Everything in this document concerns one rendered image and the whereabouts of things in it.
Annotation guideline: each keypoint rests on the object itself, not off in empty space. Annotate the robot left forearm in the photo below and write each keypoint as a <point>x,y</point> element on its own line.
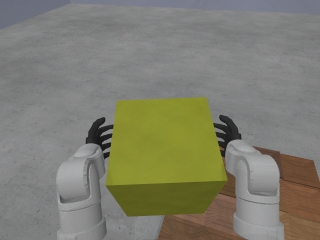
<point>79,195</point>

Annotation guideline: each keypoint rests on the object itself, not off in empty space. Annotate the robot right hand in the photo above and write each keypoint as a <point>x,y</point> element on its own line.
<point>231,131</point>

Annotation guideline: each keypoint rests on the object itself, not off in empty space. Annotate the carton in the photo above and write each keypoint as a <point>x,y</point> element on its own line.
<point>164,157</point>

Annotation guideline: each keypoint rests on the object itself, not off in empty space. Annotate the robot left hand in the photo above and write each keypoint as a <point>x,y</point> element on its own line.
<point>94,135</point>

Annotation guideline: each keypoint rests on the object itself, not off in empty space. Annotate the robot right forearm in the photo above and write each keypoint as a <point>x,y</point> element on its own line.
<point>257,190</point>

